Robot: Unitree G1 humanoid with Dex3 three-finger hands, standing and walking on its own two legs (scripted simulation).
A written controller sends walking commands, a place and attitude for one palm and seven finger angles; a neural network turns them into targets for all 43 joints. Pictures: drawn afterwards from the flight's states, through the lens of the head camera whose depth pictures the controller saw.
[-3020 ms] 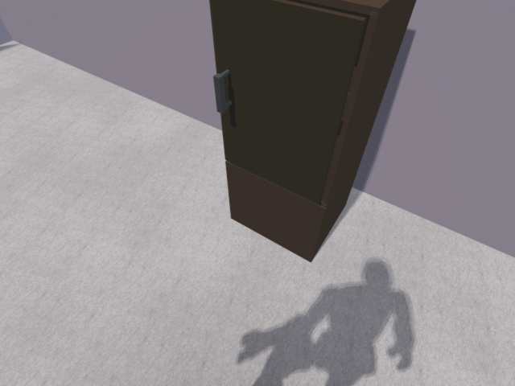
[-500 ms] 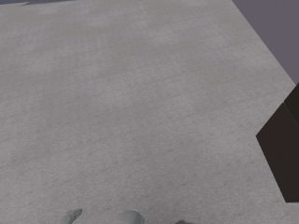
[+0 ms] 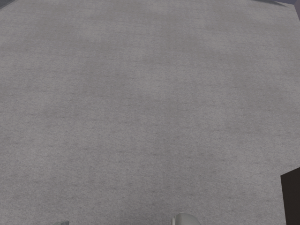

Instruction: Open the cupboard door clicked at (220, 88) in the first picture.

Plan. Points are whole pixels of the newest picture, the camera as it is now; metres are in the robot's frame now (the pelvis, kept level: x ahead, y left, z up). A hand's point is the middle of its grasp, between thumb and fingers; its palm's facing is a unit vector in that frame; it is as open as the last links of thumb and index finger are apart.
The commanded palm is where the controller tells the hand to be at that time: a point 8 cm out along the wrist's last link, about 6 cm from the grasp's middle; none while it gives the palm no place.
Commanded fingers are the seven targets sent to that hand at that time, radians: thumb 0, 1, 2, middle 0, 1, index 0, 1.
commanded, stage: walk around to get in front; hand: left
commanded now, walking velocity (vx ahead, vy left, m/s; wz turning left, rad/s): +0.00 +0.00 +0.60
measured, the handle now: out of the picture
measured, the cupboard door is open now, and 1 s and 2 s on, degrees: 0 0 0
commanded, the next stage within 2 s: walk to a spot facing it in 1.86 s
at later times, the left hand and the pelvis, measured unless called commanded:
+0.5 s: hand out of the picture +0.00 +0.17 -0.16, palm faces +0.31 -0.92 -0.23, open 7.4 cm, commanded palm none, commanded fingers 0.00 0.90 0.90 -0.20 -0.30 -0.20 -0.30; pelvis -0.01 -0.04 +0.00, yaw +19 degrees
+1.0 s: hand out of the picture +0.08 +0.24 -0.14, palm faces +0.51 -0.82 -0.25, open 7.4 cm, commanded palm none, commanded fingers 0.00 0.90 0.90 -0.20 -0.30 -0.20 -0.30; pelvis +0.08 -0.01 -0.01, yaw +33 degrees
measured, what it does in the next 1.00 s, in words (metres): steps on the spot, turning left: right foot, then left foot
